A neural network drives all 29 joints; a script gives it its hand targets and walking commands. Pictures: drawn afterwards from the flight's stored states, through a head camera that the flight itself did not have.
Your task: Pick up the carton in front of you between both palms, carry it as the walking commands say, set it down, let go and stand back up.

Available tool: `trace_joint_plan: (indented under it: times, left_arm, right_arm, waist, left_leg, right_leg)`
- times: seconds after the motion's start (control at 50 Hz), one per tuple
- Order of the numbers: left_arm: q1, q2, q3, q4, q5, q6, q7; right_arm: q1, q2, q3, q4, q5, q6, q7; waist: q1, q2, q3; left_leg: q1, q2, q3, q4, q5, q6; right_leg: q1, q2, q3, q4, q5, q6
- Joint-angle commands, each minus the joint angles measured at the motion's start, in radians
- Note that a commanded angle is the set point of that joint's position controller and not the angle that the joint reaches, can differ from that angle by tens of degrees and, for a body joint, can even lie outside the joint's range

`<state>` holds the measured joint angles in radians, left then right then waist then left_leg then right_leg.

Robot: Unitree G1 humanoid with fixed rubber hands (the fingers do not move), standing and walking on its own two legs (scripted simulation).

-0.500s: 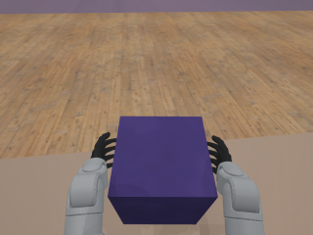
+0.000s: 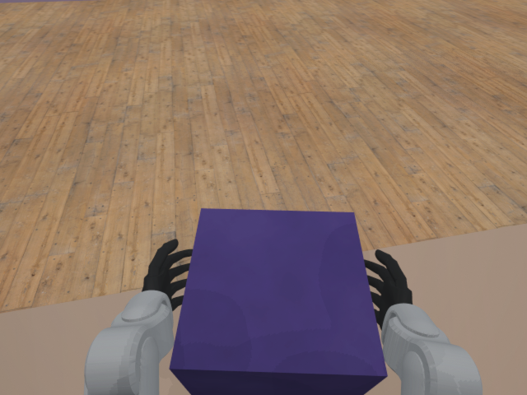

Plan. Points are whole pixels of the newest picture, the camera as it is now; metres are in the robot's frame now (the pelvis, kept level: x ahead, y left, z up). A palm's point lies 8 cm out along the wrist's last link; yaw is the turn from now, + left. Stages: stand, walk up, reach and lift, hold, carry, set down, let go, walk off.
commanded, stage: carry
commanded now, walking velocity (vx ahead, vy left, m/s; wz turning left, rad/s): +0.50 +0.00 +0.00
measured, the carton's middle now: (273, 317) +0.25 -0.01 +0.03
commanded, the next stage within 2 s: none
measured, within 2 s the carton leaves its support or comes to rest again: neither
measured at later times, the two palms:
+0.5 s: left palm (203, 162) +0.54 +0.12 +0.08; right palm (348, 158) +0.57 -0.18 +0.07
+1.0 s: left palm (204, 73) +1.00 +0.17 +0.07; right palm (302, 74) +0.99 -0.13 +0.07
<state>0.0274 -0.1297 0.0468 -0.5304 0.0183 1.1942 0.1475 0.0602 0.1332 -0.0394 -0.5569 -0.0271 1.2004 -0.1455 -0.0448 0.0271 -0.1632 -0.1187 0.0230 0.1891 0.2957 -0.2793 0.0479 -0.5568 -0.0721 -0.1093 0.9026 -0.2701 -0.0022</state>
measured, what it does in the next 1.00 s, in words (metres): walks ahead: right foot, then left foot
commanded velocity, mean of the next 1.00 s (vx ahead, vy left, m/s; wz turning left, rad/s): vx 0.50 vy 0.00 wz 0.00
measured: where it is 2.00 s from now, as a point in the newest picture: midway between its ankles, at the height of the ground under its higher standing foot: (265, 201)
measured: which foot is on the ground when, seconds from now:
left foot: down 0.00-0.22, up 0.24-0.70, down 0.72-1.00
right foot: up 0.00-0.18, down 0.20-0.72, up 0.74-1.00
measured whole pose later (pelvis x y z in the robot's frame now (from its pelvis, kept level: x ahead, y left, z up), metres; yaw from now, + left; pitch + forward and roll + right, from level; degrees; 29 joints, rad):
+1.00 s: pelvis +0.63 +0.02 -0.01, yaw +1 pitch +6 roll -1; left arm -0.57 -0.11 0.29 -0.06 0.03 1.00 0.16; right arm -0.55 0.11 -0.27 -0.05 0.00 0.99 -0.17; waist -0.05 -0.01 0.08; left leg -0.34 -0.01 0.19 0.49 -0.27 0.11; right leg -0.67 -0.05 -0.02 1.02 -0.31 -0.05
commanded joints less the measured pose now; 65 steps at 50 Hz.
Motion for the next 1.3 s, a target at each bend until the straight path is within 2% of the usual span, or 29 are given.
trace_joint_plan:
  times: [0.0, 0.1, 0.16, 0.18, 0.2, 0.22, 0.24, 0.28, 0.32, 0.36, 0.46, 0.58, 0.66, 0.7, 0.72, 0.74, 0.76, 0.8, 0.82, 0.94, 1.02, 1.08, 1.12, 1.16, 1.2, 1.22, 1.24, 1.26, 1.28]
  left_arm:
    - [-0.275, -0.715, -0.562, -0.028, -0.164, -0.006, -0.085]
    - [-0.320, -0.711, -0.599, -0.067, -0.178, -0.001, -0.093]
    - [-0.314, -0.723, -0.609, -0.062, -0.199, -0.007, -0.104]
    - [-0.310, -0.726, -0.610, -0.063, -0.202, -0.008, -0.109]
    - [-0.313, -0.716, -0.609, -0.057, -0.205, -0.011, -0.115]
    - [-0.313, -0.749, -0.625, -0.050, -0.226, -0.017, -0.123]
    - [-0.332, -0.781, -0.638, -0.071, -0.242, -0.024, -0.135]
    - [-0.377, -0.858, -0.663, -0.066, -0.255, -0.052, -0.157]
    - [-0.405, -0.882, -0.681, -0.050, -0.258, -0.079, -0.172]
    - [-0.397, -0.861, -0.681, -0.030, -0.253, -0.100, -0.180]
    - [-0.420, -0.741, -0.632, 0.036, -0.227, -0.126, -0.159]
    - [-0.629, -0.586, -0.524, 0.139, -0.189, -0.134, -0.068]
    - [-0.792, -0.510, -0.442, 0.272, -0.146, -0.139, 0.006]
    - [-0.868, -0.513, -0.413, 0.324, -0.137, -0.143, 0.033]
    - [-0.900, -0.523, -0.396, 0.336, -0.138, -0.145, 0.043]
    - [-0.928, -0.548, -0.385, 0.352, -0.146, -0.149, 0.046]
    - [-1.005, -0.565, -0.382, 0.361, -0.157, -0.153, 0.049]
    - [-1.098, -0.649, -0.362, 0.394, -0.170, -0.170, 0.042]
    - [-1.129, -0.682, -0.354, 0.415, -0.164, -0.179, 0.035]
    - [-1.091, -0.756, -0.374, 0.456, -0.122, -0.207, 0.009]
    - [-1.039, -0.768, -0.411, 0.387, -0.125, -0.196, -0.005]
    - [-0.988, -0.759, -0.448, 0.319, -0.142, -0.178, -0.020]
    - [-0.950, -0.741, -0.461, 0.290, -0.153, -0.163, -0.031]
    - [-0.903, -0.702, -0.453, 0.278, -0.148, -0.144, -0.040]
    - [-0.852, -0.654, -0.425, 0.286, -0.133, -0.128, -0.041]
    - [-0.822, -0.630, -0.410, 0.300, -0.120, -0.124, -0.037]
    - [-0.806, -0.617, -0.399, 0.301, -0.115, -0.119, -0.037]
    - [-0.809, -0.601, -0.390, 0.301, -0.113, -0.114, -0.038]
    - [-0.808, -0.592, -0.384, 0.331, -0.120, -0.111, -0.031]
  right_arm:
    - [-0.408, 0.690, 0.637, -0.093, 0.283, -0.008, 0.113]
    - [-0.388, 0.680, 0.616, -0.063, 0.265, -0.007, 0.129]
    - [-0.384, 0.682, 0.614, -0.072, 0.250, -0.009, 0.130]
    - [-0.378, 0.673, 0.611, -0.068, 0.244, -0.011, 0.127]
    - [-0.375, 0.684, 0.621, -0.083, 0.237, -0.009, 0.126]
    - [-0.387, 0.690, 0.628, -0.096, 0.239, -0.012, 0.130]
    - [-0.395, 0.734, 0.639, -0.081, 0.241, -0.021, 0.135]
    - [-0.406, 0.815, 0.646, -0.052, 0.232, -0.049, 0.148]
    - [-0.402, 0.857, 0.647, -0.015, 0.212, -0.082, 0.152]
    - [-0.386, 0.857, 0.642, 0.014, 0.182, -0.109, 0.144]
    - [-0.446, 0.769, 0.615, 0.053, 0.157, -0.132, 0.109]
    - [-0.680, 0.600, 0.522, 0.132, 0.164, -0.139, 0.036]
    - [-0.823, 0.491, 0.411, 0.268, 0.145, -0.148, -0.018]
    - [-0.869, 0.476, 0.359, 0.352, 0.148, -0.158, -0.033]
    - [-0.897, 0.469, 0.341, 0.368, 0.152, -0.163, -0.038]
    - [-0.964, 0.480, 0.341, 0.394, 0.166, -0.170, -0.043]
    - [-0.993, 0.530, 0.341, 0.413, 0.182, -0.176, -0.042]
    - [-1.111, 0.625, 0.368, 0.400, 0.216, -0.195, -0.029]
    - [-1.180, 0.670, 0.382, 0.391, 0.232, -0.205, -0.019]
    - [-1.222, 0.768, 0.436, 0.391, 0.253, -0.225, 0.021]
    - [-1.140, 0.782, 0.455, 0.358, 0.243, -0.211, 0.037]
    - [-1.056, 0.774, 0.478, 0.322, 0.236, -0.193, 0.043]
    - [-1.001, 0.751, 0.490, 0.306, 0.221, -0.178, 0.043]
    - [-0.959, 0.727, 0.495, 0.301, 0.206, -0.163, 0.039]
    - [-0.951, 0.716, 0.511, 0.292, 0.208, -0.144, 0.034]
    - [-0.964, 0.717, 0.525, 0.276, 0.215, -0.136, 0.031]
    - [-0.970, 0.709, 0.520, 0.280, 0.217, -0.131, 0.027]
    - [-0.980, 0.693, 0.508, 0.284, 0.210, -0.127, 0.020]
    - [-0.987, 0.687, 0.495, 0.288, 0.209, -0.115, 0.016]
  waist:
    - [0.027, 0.090, -0.020]
    - [0.026, 0.163, 0.050]
    - [0.056, 0.121, -0.065]
    - [0.070, 0.073, -0.126]
    - [0.075, -0.168, -0.195]
    - [0.069, -0.311, -0.206]
    - [0.065, -0.242, -0.191]
    - [0.059, -0.075, -0.170]
    - [0.054, -0.080, -0.161]
    - [0.055, -0.114, -0.145]
    - [0.071, -0.145, -0.053]
    - [0.095, -0.139, 0.036]
    - [0.059, -0.148, 0.018]
    - [-0.019, -0.066, -0.149]
    - [-0.025, 0.089, -0.285]
    - [-0.015, 0.308, -0.344]
    - [-0.031, 0.303, -0.349]
    - [-0.025, 0.083, -0.338]
    - [-0.016, 0.039, -0.325]
    - [-0.009, 0.048, -0.326]
    - [-0.020, 0.096, -0.274]
    - [-0.018, 0.126, -0.264]
    - [-0.071, 0.085, -0.207]
    - [-0.069, 0.078, -0.167]
    - [-0.010, 0.030, -0.140]
    - [0.037, 0.005, -0.158]
    - [0.107, -0.031, -0.190]
    - [0.115, -0.139, -0.224]
    - [0.117, -0.335, -0.277]
  left_leg:
    - [0.158, 0.229, -0.177, -0.137, 0.343, 0.071]
    - [0.091, 0.217, -0.079, -0.116, 0.448, 0.048]
    - [0.034, 0.160, 0.049, 0.214, 0.681, -0.005]
    - [-0.101, 0.131, 0.039, 0.410, 0.531, -0.028]
    - [-0.353, 0.042, 0.007, 0.734, 0.238, -0.078]
    - [-0.509, -0.042, -0.084, 0.935, -0.161, -0.075]
    - [-0.544, 0.032, -0.179, 1.038, -0.159, -0.040]
    - [-0.522, 0.109, -0.195, 0.995, -0.062, -0.009]
    - [-0.464, 0.122, -0.176, 0.877, 0.017, -0.012]
    - [-0.471, 0.106, -0.135, 0.785, 0.041, -0.017]
    - [-0.592, 0.097, -0.071, 0.544, 0.159, -0.035]
    - [-0.581, 0.066, -0.023, 0.364, 0.243, -0.008]
    - [-0.411, 0.014, 0.007, 0.275, 0.208, 0.045]
    - [-0.047, -0.062, 0.050, 0.233, 0.104, 0.056]
    - [0.171, 0.155, -0.274, 0.192, -0.067, 0.095]
    - [0.380, 0.365, -0.737, 0.059, -0.076, 0.212]
    - [0.397, 0.352, -0.768, 0.032, 0.065, 0.231]
    - [0.332, 0.314, -0.564, 0.128, 0.329, 0.195]
    - [0.276, 0.298, -0.490, 0.128, 0.387, 0.177]
    - [0.282, 0.246, -0.300, 0.116, 0.533, 0.177]
    - [0.270, 0.164, -0.181, 0.127, 0.698, 0.140]
    - [0.342, 0.174, -0.150, 0.198, 0.805, 0.132]
    - [0.530, 0.143, -0.186, 0.245, 0.687, 0.121]
    - [0.486, 0.150, -0.190, 0.284, 0.684, 0.094]
    - [0.303, 0.125, -0.144, 0.348, 0.611, 0.075]
    - [0.257, 0.096, -0.116, 0.451, 0.698, 0.063]
    - [0.131, 0.083, -0.074, 0.662, 0.665, 0.034]
    - [-0.144, 0.031, -0.067, 0.895, 0.273, 0.012]
    - [-0.439, -0.057, -0.115, 1.111, -0.340, -0.010]
  right_leg:
    - [-0.106, 0.007, -0.043, -0.207, 0.100, 0.007]
    - [0.068, 0.034, -0.129, -0.365, 0.231, -0.024]
    - [0.415, 0.127, -0.221, -0.408, 0.125, -0.035]
    - [0.607, 0.052, -0.124, -0.411, 0.059, -0.042]
    - [0.768, -0.263, 0.393, -0.564, -0.245, -0.157]
    - [0.795, -0.382, 0.685, -0.735, -0.171, -0.237]
    - [0.749, -0.374, 0.592, -0.713, -0.040, -0.229]
    - [0.605, -0.308, 0.394, -0.682, 0.098, -0.176]
    - [0.510, -0.255, 0.241, -0.714, 0.061, -0.120]
    - [0.490, -0.223, 0.157, -0.728, 0.023, -0.121]
    - [0.530, -0.188, 0.065, -0.738, 0.071, -0.151]
    - [0.563, -0.174, 0.015, -0.695, 0.244, -0.167]
    - [0.583, -0.164, -0.034, -0.569, 0.475, -0.134]
    - [0.513, -0.082, -0.123, -0.177, 0.593, -0.081]
    - [0.333, -0.030, -0.099, 0.111, 0.324, -0.047]
    - [-0.012, 0.135, -0.008, 0.364, -0.185, -0.020]
    - [-0.100, 0.124, 0.111, 0.511, -0.229, -0.050]
    - [-0.159, 0.047, 0.149, 0.514, -0.166, -0.082]
    - [-0.155, 0.023, 0.148, 0.453, -0.127, -0.080]
    - [-0.173, 0.017, 0.088, 0.136, -0.048, -0.049]
    - [-0.094, 0.066, 0.001, -0.155, 0.114, -0.042]
    - [-0.101, 0.058, -0.010, -0.176, 0.228, -0.063]
    - [-0.281, 0.044, 0.023, -0.307, 0.350, -0.055]
    - [-0.193, 0.054, 0.004, -0.396, 0.381, -0.064]
    - [0.083, 0.053, -0.006, -0.529, 0.546, -0.074]
    - [0.217, 0.098, -0.061, -0.542, 0.507, -0.071]
    - [0.447, 0.076, -0.087, -0.576, 0.532, -0.073]
    - [0.698, -0.028, 0.009, -0.426, 0.689, -0.071]
    - [0.940, -0.180, 0.238, -0.226, 1.075, -0.153]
